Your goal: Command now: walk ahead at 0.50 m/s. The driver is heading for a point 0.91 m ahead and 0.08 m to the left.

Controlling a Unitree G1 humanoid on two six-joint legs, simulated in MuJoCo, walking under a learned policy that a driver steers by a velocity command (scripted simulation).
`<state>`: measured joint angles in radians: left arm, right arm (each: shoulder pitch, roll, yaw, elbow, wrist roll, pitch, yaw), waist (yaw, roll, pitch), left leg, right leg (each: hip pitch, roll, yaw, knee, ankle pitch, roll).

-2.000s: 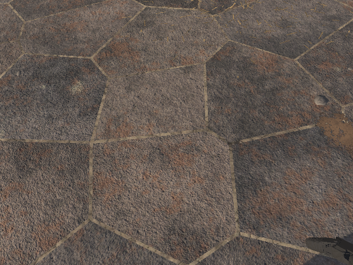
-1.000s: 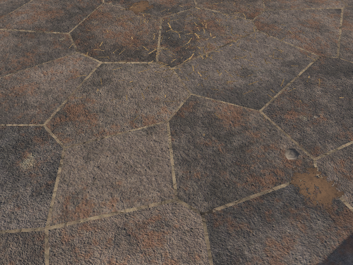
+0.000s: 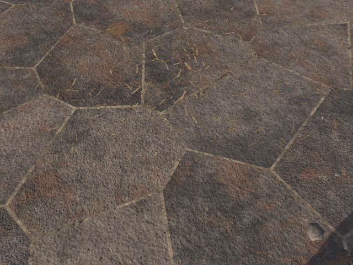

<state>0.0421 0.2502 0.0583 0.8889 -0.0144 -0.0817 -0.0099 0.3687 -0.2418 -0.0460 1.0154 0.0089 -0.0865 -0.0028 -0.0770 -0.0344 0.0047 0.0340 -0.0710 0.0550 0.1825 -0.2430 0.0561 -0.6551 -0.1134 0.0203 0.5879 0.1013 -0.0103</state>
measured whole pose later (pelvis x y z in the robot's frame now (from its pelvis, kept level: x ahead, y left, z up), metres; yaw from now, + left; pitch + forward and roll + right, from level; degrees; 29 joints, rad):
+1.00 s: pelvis +0.36 -0.03 -0.01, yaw +0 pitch +0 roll +0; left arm 0.24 0.22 0.03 1.09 0.01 -0.02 0.03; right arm 0.12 -0.22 -0.04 1.00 0.00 -0.01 -0.03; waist 0.01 0.01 0.02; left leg -0.32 0.00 0.03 0.49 -0.17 0.02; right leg -0.18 -0.03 -0.01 0.51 -0.33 0.02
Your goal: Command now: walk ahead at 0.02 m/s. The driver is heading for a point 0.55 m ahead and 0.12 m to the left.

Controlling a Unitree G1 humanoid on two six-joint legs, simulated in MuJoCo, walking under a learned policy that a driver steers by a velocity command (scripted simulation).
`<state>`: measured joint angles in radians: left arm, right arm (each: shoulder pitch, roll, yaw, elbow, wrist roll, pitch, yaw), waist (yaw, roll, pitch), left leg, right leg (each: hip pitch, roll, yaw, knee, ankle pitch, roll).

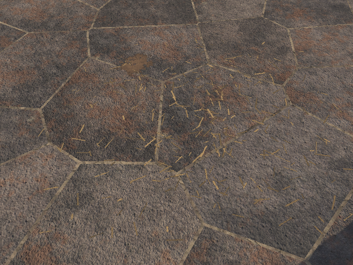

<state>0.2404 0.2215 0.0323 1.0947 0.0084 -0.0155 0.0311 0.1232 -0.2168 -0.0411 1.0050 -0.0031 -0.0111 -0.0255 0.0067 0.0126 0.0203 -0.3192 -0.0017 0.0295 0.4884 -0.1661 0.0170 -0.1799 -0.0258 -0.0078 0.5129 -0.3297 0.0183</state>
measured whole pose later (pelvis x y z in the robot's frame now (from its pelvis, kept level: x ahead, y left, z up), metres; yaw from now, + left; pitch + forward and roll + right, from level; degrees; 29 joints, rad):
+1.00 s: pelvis +0.38 -0.05 +0.00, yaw +4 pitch +0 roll -1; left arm 0.17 0.23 0.06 0.98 0.01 -0.11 -0.03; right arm 0.27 -0.25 -0.07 1.01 0.04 -0.08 -0.02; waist 0.00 0.04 0.05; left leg -0.47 0.08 -0.05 1.20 -0.31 0.07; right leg -0.27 0.03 -0.13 0.42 -0.15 -0.07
